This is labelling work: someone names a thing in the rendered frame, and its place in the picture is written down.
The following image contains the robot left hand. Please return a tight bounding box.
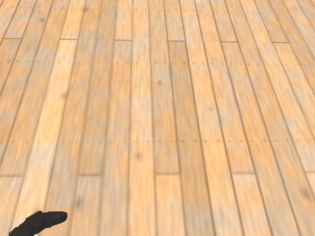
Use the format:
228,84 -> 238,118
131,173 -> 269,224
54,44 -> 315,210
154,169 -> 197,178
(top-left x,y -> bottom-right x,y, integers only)
9,211 -> 67,236

